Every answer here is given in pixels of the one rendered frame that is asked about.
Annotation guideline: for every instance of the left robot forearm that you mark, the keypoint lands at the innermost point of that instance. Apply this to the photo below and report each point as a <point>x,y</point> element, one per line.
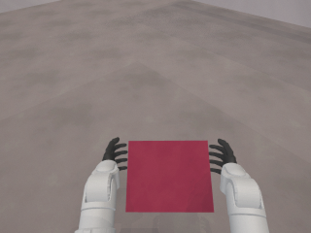
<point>100,199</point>

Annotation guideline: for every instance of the robot left hand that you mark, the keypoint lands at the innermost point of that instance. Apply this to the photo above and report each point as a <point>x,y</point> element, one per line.
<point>110,153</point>

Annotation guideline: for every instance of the right robot forearm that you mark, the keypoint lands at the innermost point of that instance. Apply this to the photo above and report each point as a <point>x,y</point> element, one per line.
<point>244,201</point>

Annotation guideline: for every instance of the carton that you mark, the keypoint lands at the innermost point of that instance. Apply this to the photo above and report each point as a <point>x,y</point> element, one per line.
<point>169,177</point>

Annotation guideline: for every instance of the robot right hand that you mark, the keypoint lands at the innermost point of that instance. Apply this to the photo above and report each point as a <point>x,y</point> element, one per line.
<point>226,157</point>

